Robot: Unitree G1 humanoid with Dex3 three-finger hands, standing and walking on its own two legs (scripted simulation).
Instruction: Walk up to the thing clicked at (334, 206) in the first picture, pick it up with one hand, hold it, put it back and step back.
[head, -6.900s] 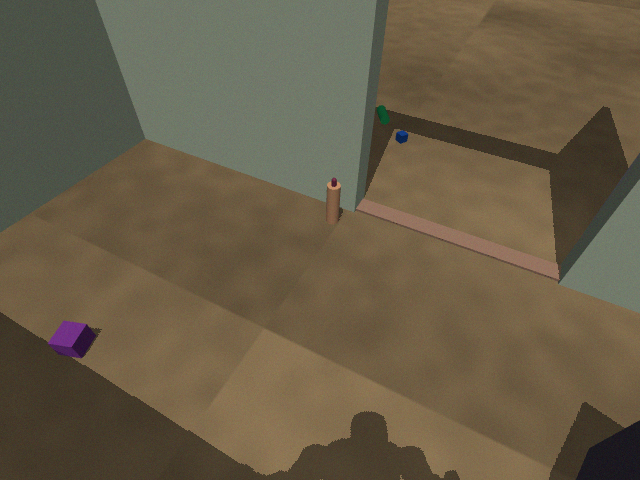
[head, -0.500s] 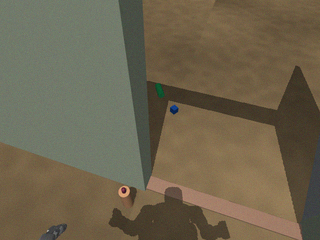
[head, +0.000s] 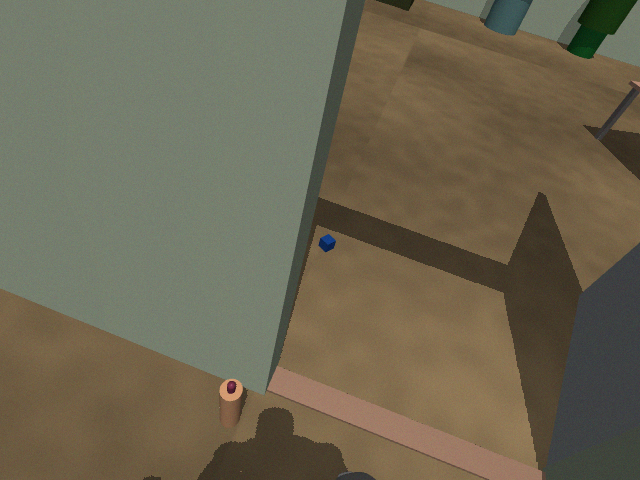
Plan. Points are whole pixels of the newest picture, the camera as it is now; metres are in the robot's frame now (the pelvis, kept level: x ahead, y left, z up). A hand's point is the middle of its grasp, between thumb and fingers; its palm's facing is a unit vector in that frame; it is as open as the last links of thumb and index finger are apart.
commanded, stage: walk up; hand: left
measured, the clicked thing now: (230, 401) +0.47 +0.14 -0.65
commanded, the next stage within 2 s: none
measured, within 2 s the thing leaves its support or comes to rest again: neither
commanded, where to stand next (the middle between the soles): +0.11 -0.06 m, yaw -1 degrees
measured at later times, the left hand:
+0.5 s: hand out of the picture +0.14 +0.16 -0.11, palm faces -0.02 -0.91 -0.41, open 7.4 cm
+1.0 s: hand out of the picture +0.13 +0.21 -0.16, palm faces +0.00 -0.92 -0.39, open 7.4 cm
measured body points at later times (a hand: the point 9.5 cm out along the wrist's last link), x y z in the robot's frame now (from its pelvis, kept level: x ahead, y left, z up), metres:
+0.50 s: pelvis +0.05 -0.10 +0.00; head +0.06 -0.14 +0.45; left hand +0.14 +0.21 -0.08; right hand +0.09 -0.41 -0.14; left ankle +0.04 +0.07 -0.67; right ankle +0.09 -0.19 -0.74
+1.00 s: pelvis +0.05 -0.06 -0.01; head +0.09 -0.05 +0.43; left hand +0.13 +0.25 -0.14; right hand +0.16 -0.37 -0.13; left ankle +0.10 +0.04 -0.74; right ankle +0.05 -0.19 -0.71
